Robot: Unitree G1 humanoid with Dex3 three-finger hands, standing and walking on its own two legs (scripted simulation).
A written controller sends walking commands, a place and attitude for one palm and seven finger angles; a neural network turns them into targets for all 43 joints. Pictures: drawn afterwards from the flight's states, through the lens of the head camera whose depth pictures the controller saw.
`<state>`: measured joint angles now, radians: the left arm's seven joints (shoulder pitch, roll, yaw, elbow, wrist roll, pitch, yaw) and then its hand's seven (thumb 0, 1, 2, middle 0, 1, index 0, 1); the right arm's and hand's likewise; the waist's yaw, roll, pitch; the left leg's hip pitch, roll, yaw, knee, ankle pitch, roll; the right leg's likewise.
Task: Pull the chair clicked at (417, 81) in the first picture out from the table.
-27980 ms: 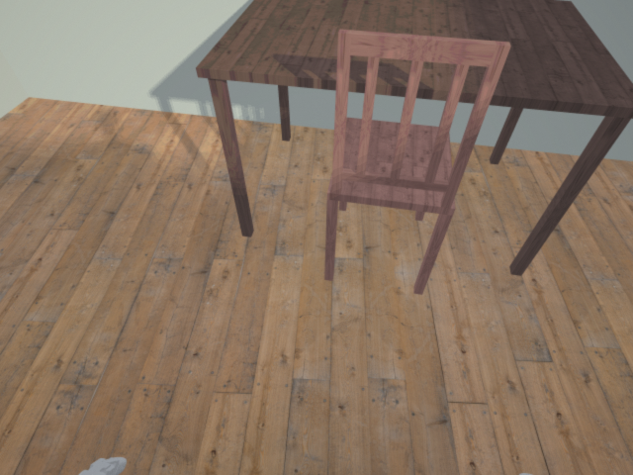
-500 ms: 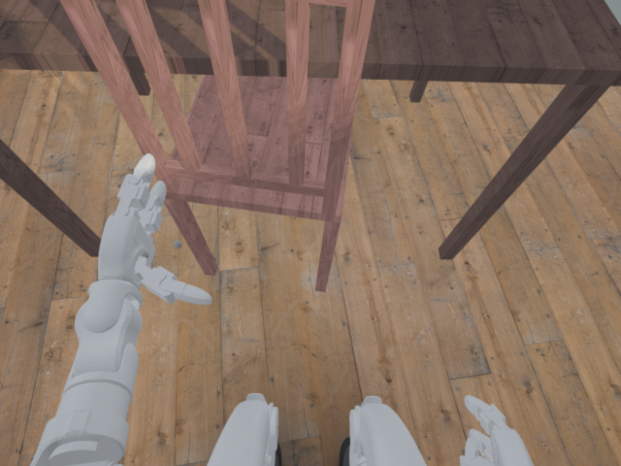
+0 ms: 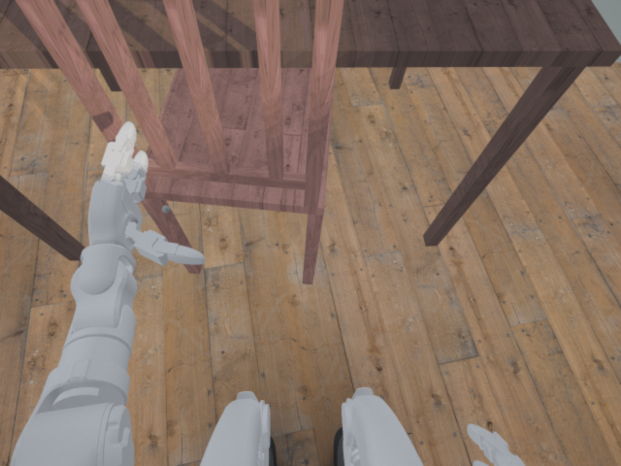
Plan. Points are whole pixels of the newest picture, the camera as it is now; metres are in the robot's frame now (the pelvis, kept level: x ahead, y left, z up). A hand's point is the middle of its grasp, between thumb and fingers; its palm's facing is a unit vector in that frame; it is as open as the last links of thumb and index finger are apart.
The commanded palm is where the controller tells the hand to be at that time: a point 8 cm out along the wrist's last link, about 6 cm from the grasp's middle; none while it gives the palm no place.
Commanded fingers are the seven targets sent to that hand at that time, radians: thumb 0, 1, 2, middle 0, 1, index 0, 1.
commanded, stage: push the fingers through the gap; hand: left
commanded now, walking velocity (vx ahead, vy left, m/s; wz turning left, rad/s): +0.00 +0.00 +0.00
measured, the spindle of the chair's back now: (203, 98) +0.59 +0.14 +0.05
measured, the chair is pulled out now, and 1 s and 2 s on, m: -0.07 -0.07 -0.07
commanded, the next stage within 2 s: hook a spindle and tug to test in 0.84 s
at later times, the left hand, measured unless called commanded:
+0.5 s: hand (168, 181) +0.47 +0.18 +0.03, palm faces +0.03 -1.00 -0.05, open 17.0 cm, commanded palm +0.44 +0.22 +0.02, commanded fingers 0.00 -0.50 0.30 -0.06 -0.08 -0.06 -0.08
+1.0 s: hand (165, 181) +0.48 +0.19 +0.02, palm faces +0.04 -1.00 -0.04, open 16.9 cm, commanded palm +0.45 +0.23 +0.02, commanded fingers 0.00 -0.50 0.30 -0.13 -0.30 -0.13 -0.30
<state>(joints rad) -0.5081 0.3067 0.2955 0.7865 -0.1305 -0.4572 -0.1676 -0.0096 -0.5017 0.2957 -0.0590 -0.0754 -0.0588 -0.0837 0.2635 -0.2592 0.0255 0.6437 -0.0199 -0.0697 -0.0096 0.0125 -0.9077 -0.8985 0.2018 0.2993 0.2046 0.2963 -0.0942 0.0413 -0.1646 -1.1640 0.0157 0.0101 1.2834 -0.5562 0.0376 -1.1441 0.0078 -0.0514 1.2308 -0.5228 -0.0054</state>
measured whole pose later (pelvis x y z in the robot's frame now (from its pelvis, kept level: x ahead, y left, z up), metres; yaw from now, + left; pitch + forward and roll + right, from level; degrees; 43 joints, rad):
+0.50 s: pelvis +0.00 +0.00 -0.01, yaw +0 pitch +27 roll -3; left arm -0.69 0.38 0.36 0.96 -0.11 -0.49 -0.19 -0.01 -0.50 0.30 -0.06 -0.08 -0.06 -0.08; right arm 0.28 -0.26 0.03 0.65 -0.03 -0.03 0.00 0.01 -0.91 -0.90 0.20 0.30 0.20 0.30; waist -0.12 0.05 -0.16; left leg -1.21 0.02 0.01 1.30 -0.56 0.03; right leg -1.19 0.02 -0.06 1.25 -0.52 -0.01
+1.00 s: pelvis +0.00 +0.00 +0.00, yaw -1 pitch +28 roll -4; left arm -0.69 0.39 0.38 0.96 -0.11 -0.48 -0.19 -0.01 -0.50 0.30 -0.06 -0.08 -0.07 -0.10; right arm 0.29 -0.26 0.03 0.65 -0.03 0.01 0.01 0.01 -0.91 -0.90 0.20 0.30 0.20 0.30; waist -0.13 0.04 -0.15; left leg -1.23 0.03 0.00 1.30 -0.56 0.04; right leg -1.20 0.02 -0.06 1.23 -0.51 0.00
